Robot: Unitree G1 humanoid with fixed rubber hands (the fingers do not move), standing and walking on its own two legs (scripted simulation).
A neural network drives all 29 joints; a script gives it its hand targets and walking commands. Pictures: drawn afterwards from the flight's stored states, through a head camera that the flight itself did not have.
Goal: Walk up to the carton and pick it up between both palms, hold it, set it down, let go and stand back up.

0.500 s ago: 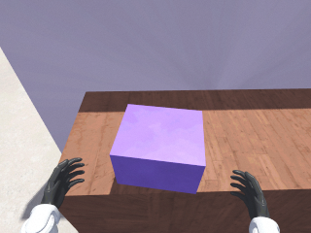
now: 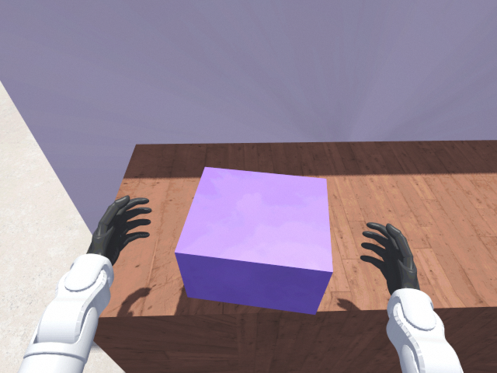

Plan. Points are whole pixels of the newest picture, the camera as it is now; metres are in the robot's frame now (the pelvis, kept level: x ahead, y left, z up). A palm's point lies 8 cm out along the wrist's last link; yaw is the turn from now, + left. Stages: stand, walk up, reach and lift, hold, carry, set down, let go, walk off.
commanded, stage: reach and lift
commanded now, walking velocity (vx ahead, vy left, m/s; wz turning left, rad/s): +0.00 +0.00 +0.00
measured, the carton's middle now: (257, 237) +0.39 -0.03 -0.03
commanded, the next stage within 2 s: none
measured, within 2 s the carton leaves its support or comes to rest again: neither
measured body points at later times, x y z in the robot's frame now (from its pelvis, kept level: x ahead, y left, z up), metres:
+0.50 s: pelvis +0.00 +0.00 +0.00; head +0.00 +0.00 +0.45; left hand +0.39 +0.20 +0.12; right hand +0.34 -0.24 +0.08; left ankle -0.04 +0.11 -0.74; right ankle +0.04 -0.14 -0.74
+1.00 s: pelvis +0.01 +0.00 +0.00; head +0.02 +0.00 +0.45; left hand +0.44 +0.20 +0.14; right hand +0.40 -0.23 +0.09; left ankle -0.04 +0.11 -0.74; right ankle +0.04 -0.14 -0.74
